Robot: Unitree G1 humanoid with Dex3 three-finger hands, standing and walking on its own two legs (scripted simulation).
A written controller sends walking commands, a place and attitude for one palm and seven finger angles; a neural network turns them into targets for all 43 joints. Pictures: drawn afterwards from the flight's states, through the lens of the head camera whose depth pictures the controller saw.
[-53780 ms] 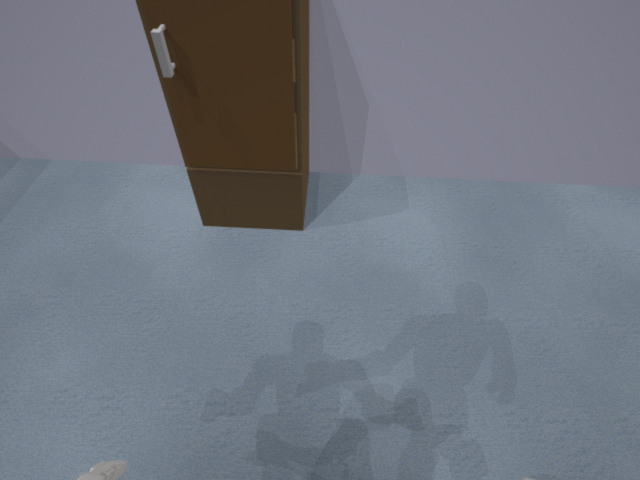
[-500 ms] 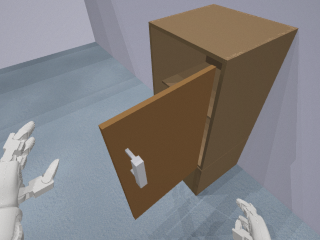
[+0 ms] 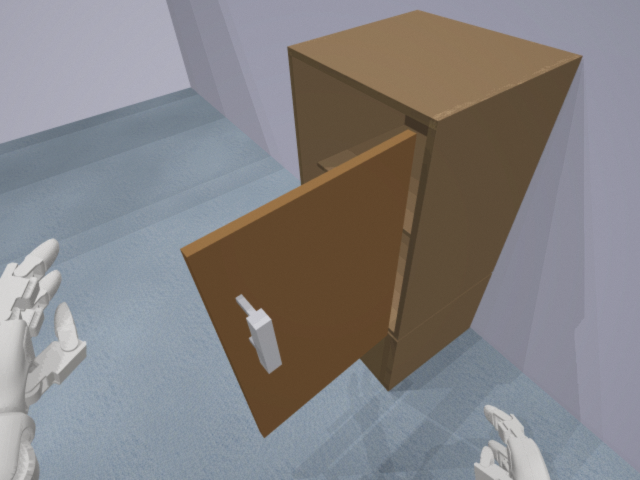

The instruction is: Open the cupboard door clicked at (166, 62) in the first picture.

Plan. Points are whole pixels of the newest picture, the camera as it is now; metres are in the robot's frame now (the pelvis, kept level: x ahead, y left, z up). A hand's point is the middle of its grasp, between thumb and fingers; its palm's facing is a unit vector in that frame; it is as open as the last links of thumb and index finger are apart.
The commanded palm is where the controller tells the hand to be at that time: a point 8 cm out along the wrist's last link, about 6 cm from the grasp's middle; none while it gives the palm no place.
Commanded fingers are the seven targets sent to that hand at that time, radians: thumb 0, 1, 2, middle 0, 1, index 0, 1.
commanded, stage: step back with the hand held close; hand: left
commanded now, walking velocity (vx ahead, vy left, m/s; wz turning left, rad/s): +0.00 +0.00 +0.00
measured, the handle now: (257, 332) +0.31 +0.14 -0.01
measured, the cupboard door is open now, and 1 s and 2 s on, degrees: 94 94 94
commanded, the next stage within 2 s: stop stepping back and stand still in 1.20 s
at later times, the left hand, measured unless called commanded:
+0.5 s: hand (38, 378) +0.16 +0.28 +0.15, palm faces +0.33 -0.80 -0.51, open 7.4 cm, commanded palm +0.10 +0.33 +0.17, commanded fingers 0.00 0.90 0.90 -0.20 -0.30 -0.20 -0.30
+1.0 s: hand out of the picture +0.07 +0.33 +0.15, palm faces +0.44 -0.79 -0.44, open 7.4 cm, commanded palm +0.00 +0.37 +0.17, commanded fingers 0.00 0.90 0.90 -0.20 -0.30 -0.20 -0.30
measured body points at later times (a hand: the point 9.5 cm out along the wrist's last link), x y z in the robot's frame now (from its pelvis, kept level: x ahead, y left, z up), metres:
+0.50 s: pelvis -0.05 +0.03 +0.00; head -0.03 +0.02 +0.45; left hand +0.14 +0.32 +0.18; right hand +0.13 -0.22 -0.08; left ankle +0.01 +0.13 -0.74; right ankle -0.06 -0.09 -0.74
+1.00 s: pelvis -0.13 +0.07 -0.02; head -0.10 +0.09 +0.43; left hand +0.04 +0.37 +0.17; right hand +0.06 -0.17 -0.10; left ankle -0.01 +0.13 -0.74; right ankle -0.10 -0.08 -0.74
